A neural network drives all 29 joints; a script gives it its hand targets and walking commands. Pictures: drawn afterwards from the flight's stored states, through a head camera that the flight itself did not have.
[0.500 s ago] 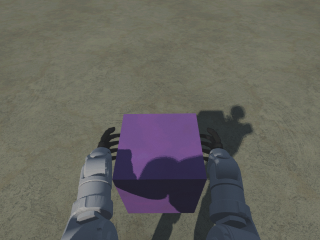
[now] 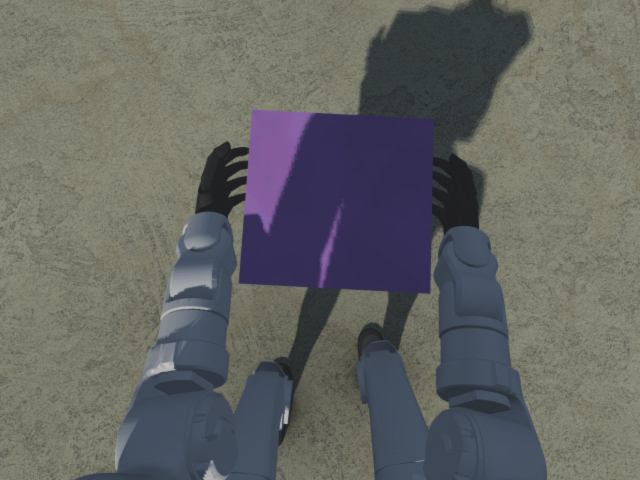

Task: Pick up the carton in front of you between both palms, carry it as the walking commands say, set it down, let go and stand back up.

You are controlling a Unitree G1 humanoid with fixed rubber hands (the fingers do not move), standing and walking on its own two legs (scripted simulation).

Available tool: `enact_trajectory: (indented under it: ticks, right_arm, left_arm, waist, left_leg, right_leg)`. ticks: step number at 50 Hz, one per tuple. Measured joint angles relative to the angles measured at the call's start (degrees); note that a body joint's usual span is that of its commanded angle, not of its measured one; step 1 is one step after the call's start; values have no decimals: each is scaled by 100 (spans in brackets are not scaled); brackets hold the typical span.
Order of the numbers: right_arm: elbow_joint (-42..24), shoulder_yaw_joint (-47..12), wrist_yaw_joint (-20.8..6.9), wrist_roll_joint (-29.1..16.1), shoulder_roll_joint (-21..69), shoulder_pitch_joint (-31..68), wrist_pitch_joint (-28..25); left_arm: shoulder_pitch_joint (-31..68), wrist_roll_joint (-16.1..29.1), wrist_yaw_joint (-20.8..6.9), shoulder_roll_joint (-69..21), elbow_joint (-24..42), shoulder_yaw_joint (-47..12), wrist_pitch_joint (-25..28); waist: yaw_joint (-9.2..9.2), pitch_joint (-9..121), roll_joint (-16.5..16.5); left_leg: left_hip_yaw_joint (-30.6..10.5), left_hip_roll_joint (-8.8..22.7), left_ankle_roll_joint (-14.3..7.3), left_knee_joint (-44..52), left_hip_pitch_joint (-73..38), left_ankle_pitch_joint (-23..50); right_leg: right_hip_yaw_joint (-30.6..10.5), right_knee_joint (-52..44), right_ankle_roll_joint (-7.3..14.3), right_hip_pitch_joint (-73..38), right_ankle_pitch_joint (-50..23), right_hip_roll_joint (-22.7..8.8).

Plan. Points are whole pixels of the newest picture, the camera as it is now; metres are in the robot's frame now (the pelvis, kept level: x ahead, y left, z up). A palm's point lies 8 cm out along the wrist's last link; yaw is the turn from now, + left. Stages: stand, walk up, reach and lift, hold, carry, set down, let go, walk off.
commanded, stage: set down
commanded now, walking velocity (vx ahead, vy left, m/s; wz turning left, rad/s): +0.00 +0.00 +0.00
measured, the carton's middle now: (334, 218) +0.42 -0.04 -0.17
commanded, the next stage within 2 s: none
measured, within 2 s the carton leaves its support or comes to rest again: neither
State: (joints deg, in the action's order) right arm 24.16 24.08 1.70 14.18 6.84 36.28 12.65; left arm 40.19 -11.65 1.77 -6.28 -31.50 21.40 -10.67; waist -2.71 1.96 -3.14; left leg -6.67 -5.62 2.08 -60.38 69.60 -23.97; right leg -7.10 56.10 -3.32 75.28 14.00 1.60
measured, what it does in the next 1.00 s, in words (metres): lowers itself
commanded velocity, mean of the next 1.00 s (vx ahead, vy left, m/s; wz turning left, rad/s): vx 0.00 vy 0.00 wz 0.00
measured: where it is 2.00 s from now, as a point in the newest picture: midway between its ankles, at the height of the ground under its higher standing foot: (326, 402)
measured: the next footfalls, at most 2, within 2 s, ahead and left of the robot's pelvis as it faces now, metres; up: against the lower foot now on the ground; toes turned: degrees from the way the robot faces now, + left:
none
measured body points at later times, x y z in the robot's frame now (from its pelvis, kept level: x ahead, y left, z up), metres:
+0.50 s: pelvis -0.02 +0.00 -0.12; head +0.27 -0.03 +0.23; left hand +0.48 +0.08 -0.23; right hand +0.44 -0.22 -0.23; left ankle +0.03 +0.13 -0.65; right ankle +0.10 -0.14 -0.65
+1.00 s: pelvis -0.05 +0.00 -0.23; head +0.30 -0.04 +0.05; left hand +0.52 +0.05 -0.37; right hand +0.45 -0.24 -0.38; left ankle +0.03 +0.13 -0.65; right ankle +0.10 -0.14 -0.65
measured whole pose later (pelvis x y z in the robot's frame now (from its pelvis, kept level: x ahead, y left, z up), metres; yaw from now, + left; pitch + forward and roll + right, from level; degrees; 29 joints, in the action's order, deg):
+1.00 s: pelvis -0.05 +0.00 -0.23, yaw +4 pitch +48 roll +3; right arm 37.7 33.0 3.0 13.6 -3.5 69.7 18.1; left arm 80.0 -8.3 6.2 7.6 -54.1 17.8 -15.1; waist -8.0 -3.6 -4.8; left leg -5.2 -11.5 5.4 -109.5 122.4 -35.1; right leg -8.4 103.9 -6.5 128.5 23.0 5.0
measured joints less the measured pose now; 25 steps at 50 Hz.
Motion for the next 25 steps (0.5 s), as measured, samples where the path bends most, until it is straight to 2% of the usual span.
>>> enact_trajectory:
  ticks: [3,11,16,25]
  right_arm:
    - [34,165,-117,29,-32,161,120]
    - [430,596,-319,356,-104,653,371]
    - [610,647,-300,314,-234,911,346]
    - [702,518,-61,-48,-469,1437,364]
  left_arm:
    - [138,25,45,-61,12,78,-146]
    - [558,-271,123,-103,-300,319,-421]
    - [850,-266,204,13,-529,256,-379]
    - [1542,81,306,420,-832,-6,-361]
  waist:
    - [-43,339,-32]
    - [-171,865,-95]
    - [-213,1025,-72]
    - [-237,876,-57]
  left_leg:
    - [8,-71,-19,-400,531,-143]
    - [27,-167,-31,-1163,1540,-427]
    - [63,-203,6,-1669,2247,-577]
    - [117,-275,127,-2725,3392,-848]
  right_leg:
    - [-13,379,-54,515,157,-13]
    - [-28,1120,-94,1516,434,6]
    - [-59,1644,-113,2252,563,55]
    - [-107,2730,-128,3464,764,177]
